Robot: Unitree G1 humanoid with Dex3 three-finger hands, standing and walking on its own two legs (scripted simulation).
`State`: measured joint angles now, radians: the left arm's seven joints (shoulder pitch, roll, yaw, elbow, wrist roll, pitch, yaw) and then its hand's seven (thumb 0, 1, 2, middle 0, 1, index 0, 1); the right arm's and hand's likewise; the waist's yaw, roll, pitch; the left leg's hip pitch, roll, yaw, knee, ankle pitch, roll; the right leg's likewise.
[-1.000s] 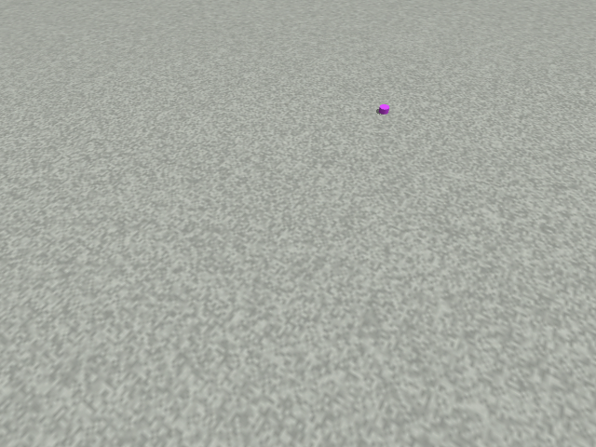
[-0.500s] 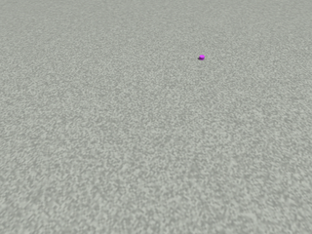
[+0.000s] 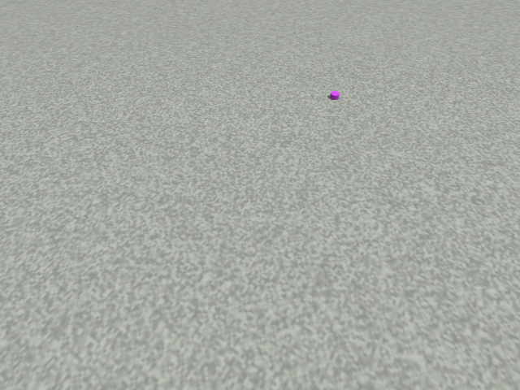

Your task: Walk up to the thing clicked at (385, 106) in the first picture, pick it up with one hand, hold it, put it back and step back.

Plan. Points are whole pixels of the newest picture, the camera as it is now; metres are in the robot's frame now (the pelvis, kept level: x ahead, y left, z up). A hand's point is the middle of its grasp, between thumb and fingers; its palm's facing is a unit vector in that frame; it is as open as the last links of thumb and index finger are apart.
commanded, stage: stand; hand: left
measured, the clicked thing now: (334, 95) +2.03 -0.43 -0.77
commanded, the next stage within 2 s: walk up in 0.12 s
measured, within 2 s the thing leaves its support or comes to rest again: neither
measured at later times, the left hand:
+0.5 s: hand (163, 342) +0.22 +0.21 -0.14, palm faces -0.12 -0.89 -0.44, open 7.4 cm
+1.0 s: hand (226, 227) +0.49 +0.12 -0.17, palm faces -0.33 -0.88 -0.33, open 7.4 cm
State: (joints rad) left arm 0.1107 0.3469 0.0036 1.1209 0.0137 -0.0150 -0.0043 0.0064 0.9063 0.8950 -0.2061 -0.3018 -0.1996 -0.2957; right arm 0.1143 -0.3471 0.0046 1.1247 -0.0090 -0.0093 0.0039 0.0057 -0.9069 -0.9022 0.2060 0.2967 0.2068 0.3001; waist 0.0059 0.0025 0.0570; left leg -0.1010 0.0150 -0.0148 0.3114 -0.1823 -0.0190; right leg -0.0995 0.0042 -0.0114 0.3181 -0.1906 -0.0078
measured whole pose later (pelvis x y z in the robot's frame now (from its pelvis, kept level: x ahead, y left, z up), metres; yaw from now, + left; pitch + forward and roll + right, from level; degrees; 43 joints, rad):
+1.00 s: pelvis +0.34 -0.12 -0.02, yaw -17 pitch -1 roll +1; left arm 0.27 0.45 0.04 0.93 0.00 -0.07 -0.06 0.01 0.91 0.89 -0.21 -0.30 -0.20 -0.30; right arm 0.24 -0.39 -0.07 0.87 -0.01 -0.10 0.07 0.01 -0.91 -0.90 0.21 0.30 0.21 0.30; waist -0.01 -0.07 0.05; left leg -0.28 0.07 0.15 0.54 -0.23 0.02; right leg -0.41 -0.01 0.06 1.12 -0.36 -0.03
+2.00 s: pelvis +0.86 -0.29 -0.01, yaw -20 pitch -2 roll +1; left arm 0.27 0.44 0.05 0.93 0.02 -0.06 -0.08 0.01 0.91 0.90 -0.21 -0.30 -0.20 -0.30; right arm 0.32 -0.41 -0.05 0.88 -0.01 -0.09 0.07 0.01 -0.90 -0.90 0.21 0.30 0.21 0.30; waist -0.01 -0.04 0.06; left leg -0.13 0.02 0.13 0.43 -0.27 0.03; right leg -0.53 -0.12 -0.02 0.78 -0.21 0.00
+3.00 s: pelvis +1.26 -0.45 -0.02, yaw -18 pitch -2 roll +2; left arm 0.29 0.43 0.06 0.93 0.02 -0.06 -0.07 0.01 0.91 0.90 -0.21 -0.30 -0.20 -0.30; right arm 0.34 -0.43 -0.05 0.86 -0.01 -0.06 0.06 0.01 -0.90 -0.90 0.21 0.30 0.21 0.30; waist -0.02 0.00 0.05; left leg -0.13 0.04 0.12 0.54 -0.37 0.00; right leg -0.43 -0.09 -0.04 0.61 -0.18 -0.01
